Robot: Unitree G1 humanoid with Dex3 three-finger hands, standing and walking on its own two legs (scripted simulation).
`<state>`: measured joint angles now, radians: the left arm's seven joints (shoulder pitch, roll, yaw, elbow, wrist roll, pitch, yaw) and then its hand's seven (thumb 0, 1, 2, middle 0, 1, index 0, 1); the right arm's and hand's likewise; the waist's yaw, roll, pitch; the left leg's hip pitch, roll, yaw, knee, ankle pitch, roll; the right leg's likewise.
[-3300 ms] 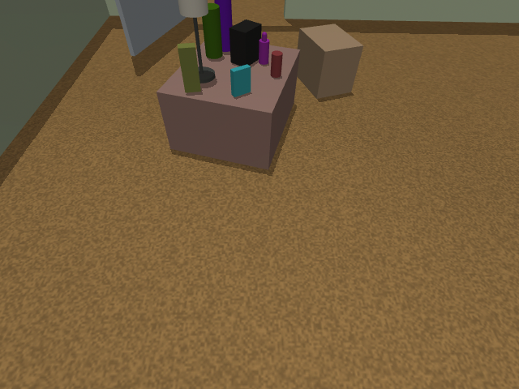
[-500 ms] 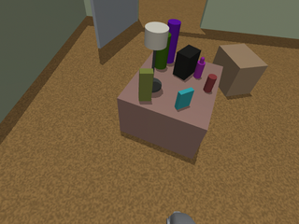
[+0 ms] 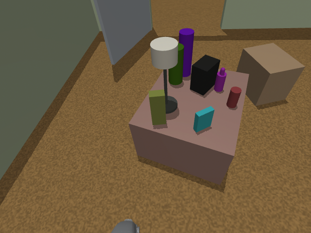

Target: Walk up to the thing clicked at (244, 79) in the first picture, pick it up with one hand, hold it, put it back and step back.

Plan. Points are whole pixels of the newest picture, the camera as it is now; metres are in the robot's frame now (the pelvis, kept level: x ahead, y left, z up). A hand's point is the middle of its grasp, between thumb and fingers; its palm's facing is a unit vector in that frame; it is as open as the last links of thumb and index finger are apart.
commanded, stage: walk up
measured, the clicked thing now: (203, 119) +0.72 -0.21 -0.33
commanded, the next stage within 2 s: stand in 1.64 s
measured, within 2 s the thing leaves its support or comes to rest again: neither
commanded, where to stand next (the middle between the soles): +0.16 +0.05 m, yaw -1 degrees
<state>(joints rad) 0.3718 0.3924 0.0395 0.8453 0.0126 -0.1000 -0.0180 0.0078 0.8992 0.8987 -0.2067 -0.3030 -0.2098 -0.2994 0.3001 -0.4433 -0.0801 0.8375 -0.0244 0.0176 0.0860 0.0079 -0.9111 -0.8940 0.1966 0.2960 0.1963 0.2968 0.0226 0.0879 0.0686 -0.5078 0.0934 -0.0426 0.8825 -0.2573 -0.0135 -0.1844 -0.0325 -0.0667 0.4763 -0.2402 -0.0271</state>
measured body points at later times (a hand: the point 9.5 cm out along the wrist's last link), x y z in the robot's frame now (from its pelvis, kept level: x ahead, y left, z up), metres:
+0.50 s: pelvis +0.07 +0.05 -0.02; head +0.10 +0.05 +0.43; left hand +0.12 +0.37 -0.14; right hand +0.17 -0.26 -0.14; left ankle +0.12 +0.17 -0.74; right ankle +0.10 -0.07 -0.74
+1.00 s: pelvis +0.08 +0.05 +0.00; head +0.09 +0.05 +0.45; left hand +0.21 +0.34 -0.13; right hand +0.14 -0.26 -0.13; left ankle +0.12 +0.18 -0.74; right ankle +0.10 -0.07 -0.74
